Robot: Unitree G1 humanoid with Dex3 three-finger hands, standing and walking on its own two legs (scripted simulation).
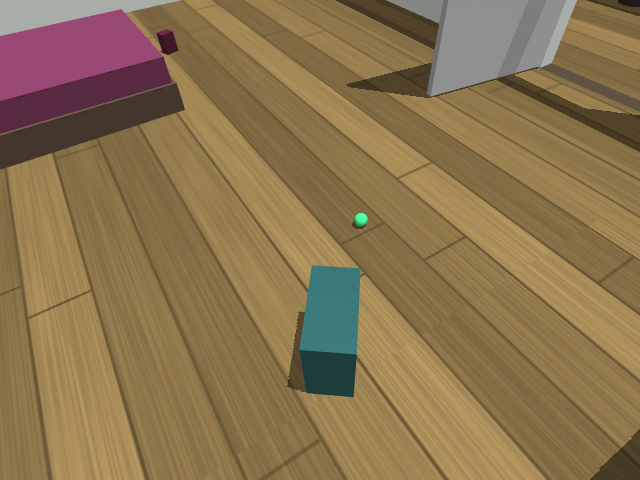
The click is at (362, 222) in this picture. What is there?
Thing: free ball
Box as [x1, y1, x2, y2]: [354, 213, 367, 226]
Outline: 358,213 355,216 354,221 357,225 364,225 367,221 367,218 363,213
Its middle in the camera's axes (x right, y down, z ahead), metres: +0.17 -0.09 +1.71
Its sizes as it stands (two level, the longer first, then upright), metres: 0.059 0.059 0.059
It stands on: the floor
